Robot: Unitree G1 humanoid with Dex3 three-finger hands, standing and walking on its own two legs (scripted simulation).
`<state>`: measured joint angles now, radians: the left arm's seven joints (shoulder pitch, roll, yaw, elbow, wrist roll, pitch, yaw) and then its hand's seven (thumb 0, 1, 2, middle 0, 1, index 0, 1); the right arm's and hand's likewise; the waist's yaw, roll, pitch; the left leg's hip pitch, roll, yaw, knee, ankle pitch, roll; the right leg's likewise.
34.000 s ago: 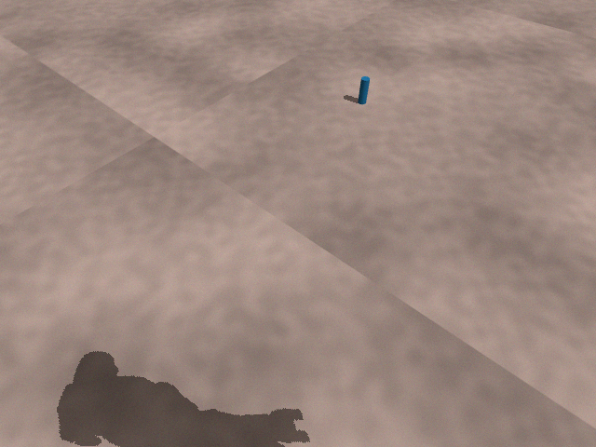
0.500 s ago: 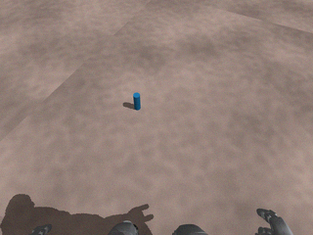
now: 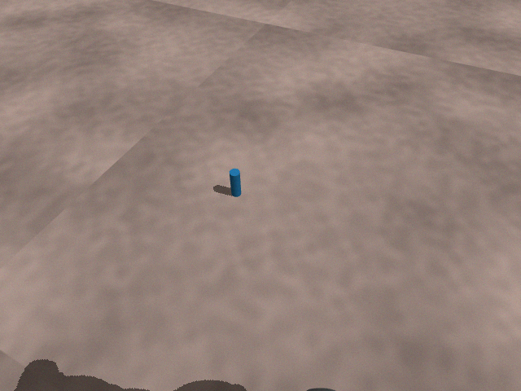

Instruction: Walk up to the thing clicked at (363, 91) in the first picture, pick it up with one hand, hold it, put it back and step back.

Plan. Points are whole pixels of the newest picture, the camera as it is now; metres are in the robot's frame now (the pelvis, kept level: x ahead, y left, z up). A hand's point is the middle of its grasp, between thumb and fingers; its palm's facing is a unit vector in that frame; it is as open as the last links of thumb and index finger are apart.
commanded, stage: step back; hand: left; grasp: from the side
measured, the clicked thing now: (235, 183) +1.11 +0.12 -0.69
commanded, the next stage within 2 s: stand in 0.70 s
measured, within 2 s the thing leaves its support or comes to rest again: neither
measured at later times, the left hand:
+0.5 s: hand out of the picture +0.13 +0.24 -0.15, palm faces +0.06 -0.93 -0.37, open 7.4 cm
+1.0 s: hand out of the picture +0.14 +0.25 -0.14, palm faces +0.02 -0.94 -0.33, open 7.4 cm
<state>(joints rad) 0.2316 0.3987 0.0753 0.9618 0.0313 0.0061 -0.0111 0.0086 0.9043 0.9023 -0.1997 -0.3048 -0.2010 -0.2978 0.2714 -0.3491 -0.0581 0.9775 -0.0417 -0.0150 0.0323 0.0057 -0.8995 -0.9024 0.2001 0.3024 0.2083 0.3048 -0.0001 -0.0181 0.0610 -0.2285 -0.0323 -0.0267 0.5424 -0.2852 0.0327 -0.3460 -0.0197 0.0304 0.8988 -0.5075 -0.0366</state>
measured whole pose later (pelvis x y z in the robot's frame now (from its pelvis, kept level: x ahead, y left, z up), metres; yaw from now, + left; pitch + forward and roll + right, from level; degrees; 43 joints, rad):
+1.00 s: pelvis +0.06 -0.01 +0.01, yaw +1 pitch -3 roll +0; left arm 0.07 0.35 0.01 1.13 0.01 -0.02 -0.01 0.01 0.91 0.90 -0.20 -0.30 -0.20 -0.30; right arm 0.04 -0.34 0.00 1.09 -0.01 -0.02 0.01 0.00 -0.90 -0.90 0.20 0.30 0.21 0.30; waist 0.02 0.00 0.07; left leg -0.14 0.01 0.01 0.38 -0.19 0.00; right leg -0.10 -0.03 -0.04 0.36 -0.21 0.02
